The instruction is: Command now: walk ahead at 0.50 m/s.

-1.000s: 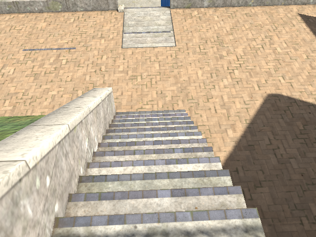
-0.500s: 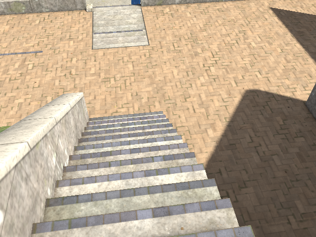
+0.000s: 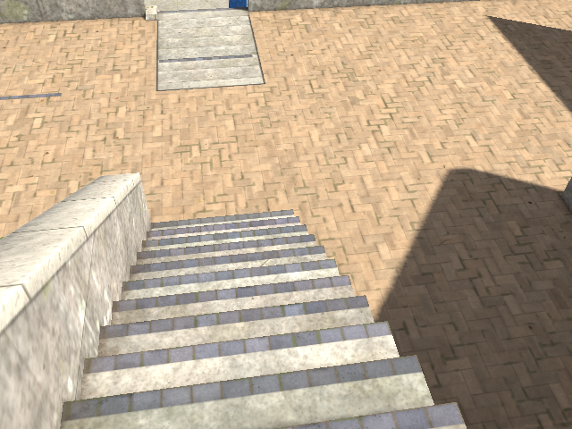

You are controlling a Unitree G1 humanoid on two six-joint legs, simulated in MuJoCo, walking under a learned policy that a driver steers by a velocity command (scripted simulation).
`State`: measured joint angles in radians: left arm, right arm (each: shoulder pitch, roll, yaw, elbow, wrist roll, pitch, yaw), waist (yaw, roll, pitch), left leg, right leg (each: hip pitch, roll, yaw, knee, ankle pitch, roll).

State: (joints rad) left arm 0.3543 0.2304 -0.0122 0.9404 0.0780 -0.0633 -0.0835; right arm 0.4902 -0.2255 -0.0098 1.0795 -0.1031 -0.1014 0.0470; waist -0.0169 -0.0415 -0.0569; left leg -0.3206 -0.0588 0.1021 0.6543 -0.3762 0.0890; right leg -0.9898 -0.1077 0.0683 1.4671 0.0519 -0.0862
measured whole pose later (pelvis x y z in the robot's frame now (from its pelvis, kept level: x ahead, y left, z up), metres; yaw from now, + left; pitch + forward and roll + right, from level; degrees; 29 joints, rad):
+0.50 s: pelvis +0.28 -0.05 -0.17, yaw +0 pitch +1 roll +0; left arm 0.40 0.25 0.02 1.04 0.10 -0.06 -0.07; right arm 0.39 -0.22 0.00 1.01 -0.08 -0.07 0.08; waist -0.02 0.00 -0.05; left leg -0.72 0.04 -0.04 1.57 -0.32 0.10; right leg -0.24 0.04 -0.07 0.50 -0.27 -0.07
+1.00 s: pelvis +0.51 +0.00 -0.36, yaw +1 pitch +0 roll +0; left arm 0.38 0.16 -0.01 0.96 0.02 -0.06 -0.10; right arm 0.35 -0.23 0.00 1.05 -0.06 -0.07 0.10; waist 0.04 0.01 -0.03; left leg -0.29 -0.03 0.13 0.51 -0.23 0.10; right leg -0.78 -0.08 0.05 1.61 -0.40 0.08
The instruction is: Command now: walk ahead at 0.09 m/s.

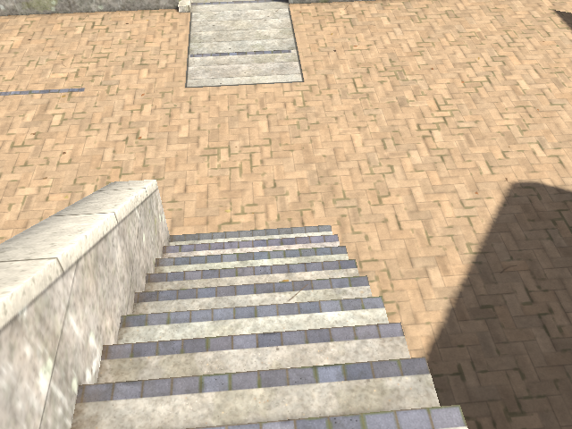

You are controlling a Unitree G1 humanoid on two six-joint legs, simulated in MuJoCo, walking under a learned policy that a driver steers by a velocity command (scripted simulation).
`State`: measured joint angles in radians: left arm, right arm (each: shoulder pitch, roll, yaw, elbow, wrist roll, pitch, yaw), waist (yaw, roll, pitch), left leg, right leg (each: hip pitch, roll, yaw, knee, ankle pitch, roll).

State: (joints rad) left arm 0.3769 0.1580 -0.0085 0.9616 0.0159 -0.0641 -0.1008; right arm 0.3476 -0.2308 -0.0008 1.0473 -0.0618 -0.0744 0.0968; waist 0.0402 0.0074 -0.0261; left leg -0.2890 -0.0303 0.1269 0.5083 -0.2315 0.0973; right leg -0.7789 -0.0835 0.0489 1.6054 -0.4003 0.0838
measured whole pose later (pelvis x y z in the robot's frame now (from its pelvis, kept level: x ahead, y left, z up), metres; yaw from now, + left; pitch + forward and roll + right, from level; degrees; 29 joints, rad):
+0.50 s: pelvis +0.05 -0.04 +0.00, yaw +0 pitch +0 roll +1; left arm 0.24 0.19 0.08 1.08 0.01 -0.06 -0.08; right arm 0.25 -0.22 -0.06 1.03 -0.01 -0.07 0.10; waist 0.00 -0.02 0.00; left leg -0.21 0.00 0.12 0.54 -0.33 0.03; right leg -0.28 -0.06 -0.03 0.60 -0.32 0.02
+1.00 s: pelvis +0.06 -0.05 -0.01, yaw +0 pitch -1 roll +0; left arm 0.23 0.19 0.08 1.15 0.01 -0.06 -0.06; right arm 0.29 -0.19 -0.07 1.10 -0.02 -0.07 0.09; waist 0.00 -0.01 0.05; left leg -0.21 0.04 0.09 0.60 -0.38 0.00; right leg -0.25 -0.02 -0.06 0.60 -0.34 0.00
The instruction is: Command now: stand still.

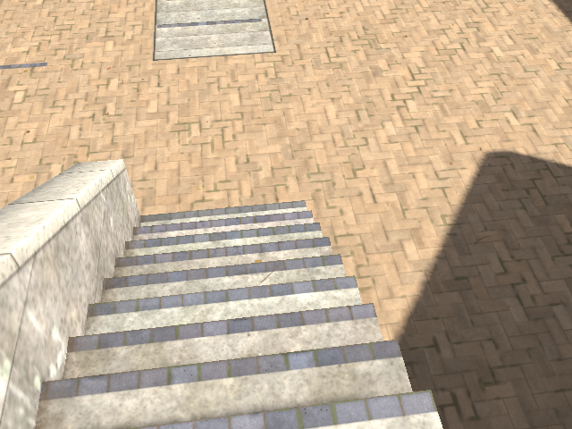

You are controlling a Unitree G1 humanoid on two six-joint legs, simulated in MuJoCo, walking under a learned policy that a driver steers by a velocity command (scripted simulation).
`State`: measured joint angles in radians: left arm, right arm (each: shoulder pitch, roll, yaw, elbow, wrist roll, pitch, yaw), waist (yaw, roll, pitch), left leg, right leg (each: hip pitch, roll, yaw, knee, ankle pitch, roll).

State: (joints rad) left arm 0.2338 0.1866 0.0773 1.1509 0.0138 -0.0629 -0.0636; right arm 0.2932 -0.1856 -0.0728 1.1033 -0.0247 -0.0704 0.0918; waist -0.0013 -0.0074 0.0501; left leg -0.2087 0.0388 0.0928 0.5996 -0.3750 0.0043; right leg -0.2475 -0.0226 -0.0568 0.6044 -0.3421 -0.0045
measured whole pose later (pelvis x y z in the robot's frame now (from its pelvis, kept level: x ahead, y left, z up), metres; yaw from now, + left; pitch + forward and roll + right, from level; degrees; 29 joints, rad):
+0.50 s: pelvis +0.01 +0.00 +0.00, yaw +0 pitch -1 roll +0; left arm 0.30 0.18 0.08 1.16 0.04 -0.07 -0.05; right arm 0.36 -0.18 -0.08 1.12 -0.05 -0.08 0.07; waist 0.00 -0.01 0.03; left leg -0.22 0.04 0.08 0.65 -0.43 0.03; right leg -0.26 -0.01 -0.06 0.66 -0.41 -0.04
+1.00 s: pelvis +0.16 +0.00 -0.10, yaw +0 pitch +0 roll -3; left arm 0.60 0.07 -0.02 1.13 0.07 -0.11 0.00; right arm 0.20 -0.18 -0.03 0.95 -0.07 -0.07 0.04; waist 0.08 0.02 -0.02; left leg -0.48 0.06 0.02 0.62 0.31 0.03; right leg -0.22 0.05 -0.06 1.11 -0.89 -0.03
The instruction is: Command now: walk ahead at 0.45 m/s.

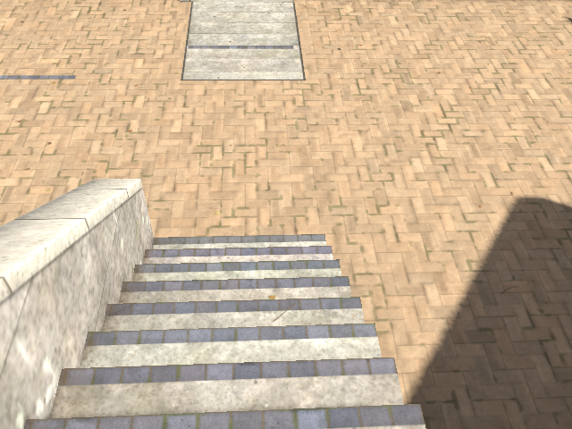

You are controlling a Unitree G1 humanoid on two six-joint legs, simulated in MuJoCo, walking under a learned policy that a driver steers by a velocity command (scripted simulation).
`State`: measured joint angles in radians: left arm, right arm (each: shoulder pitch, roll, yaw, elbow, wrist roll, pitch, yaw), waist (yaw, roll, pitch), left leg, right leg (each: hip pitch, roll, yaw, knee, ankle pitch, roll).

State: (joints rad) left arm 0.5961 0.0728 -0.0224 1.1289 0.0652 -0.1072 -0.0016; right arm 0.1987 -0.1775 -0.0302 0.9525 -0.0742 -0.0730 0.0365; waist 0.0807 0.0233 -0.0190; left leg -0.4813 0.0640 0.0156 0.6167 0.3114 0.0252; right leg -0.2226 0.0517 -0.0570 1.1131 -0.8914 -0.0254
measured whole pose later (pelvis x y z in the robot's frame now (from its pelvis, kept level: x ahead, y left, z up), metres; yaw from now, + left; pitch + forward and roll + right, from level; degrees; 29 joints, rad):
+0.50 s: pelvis +0.24 +0.01 -0.19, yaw +1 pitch +1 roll +5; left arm 0.11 0.18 -0.05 0.88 0.12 -0.04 -0.08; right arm 0.68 -0.07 0.07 1.16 -0.08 -0.11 0.00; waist -0.14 -0.07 -0.03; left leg -0.24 -0.11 0.09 1.11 -0.89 0.07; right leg -0.48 -0.10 0.03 0.43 0.31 -0.06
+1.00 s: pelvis +0.50 +0.01 -0.37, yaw +1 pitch +0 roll -4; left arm 0.69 0.08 -0.08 1.12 0.10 -0.11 -0.01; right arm 0.15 -0.21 0.05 0.91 -0.13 -0.07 0.08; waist 0.13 0.07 -0.03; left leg -0.54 0.10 -0.05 0.60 0.31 0.01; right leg -0.25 0.05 -0.09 1.08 -0.84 -0.02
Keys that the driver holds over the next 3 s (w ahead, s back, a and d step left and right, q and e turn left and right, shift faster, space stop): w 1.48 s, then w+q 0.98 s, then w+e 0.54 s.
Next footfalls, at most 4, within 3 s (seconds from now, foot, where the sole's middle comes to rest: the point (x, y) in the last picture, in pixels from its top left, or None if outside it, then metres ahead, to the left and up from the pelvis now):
0.06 left None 0.12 0.10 -0.86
0.56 right None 0.40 -0.10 -1.05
1.08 left None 0.65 0.14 -1.24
1.58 right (318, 394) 0.93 -0.06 -1.43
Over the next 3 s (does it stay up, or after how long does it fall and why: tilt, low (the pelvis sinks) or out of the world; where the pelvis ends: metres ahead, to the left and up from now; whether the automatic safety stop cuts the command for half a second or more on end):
stays up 1.51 0.31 -1.12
